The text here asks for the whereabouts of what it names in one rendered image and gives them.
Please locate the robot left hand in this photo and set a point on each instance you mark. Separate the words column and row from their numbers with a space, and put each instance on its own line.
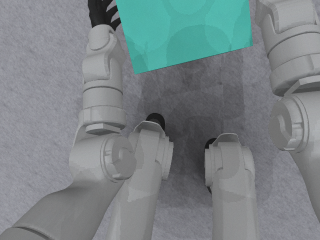
column 99, row 15

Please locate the left robot upper arm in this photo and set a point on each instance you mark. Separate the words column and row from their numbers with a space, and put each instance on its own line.
column 99, row 166

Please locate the robot left forearm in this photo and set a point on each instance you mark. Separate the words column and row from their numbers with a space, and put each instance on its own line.
column 102, row 85

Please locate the robot right forearm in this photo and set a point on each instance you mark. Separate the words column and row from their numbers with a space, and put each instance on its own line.
column 291, row 35

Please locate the right robot foot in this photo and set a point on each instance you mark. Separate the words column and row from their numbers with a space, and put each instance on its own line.
column 209, row 142

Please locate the carton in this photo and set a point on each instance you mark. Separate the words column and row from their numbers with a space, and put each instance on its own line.
column 164, row 33

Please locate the right robot upper arm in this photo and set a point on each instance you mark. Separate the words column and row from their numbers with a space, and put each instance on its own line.
column 294, row 126

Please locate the robot right thigh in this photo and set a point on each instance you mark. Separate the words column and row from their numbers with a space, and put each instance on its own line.
column 234, row 203

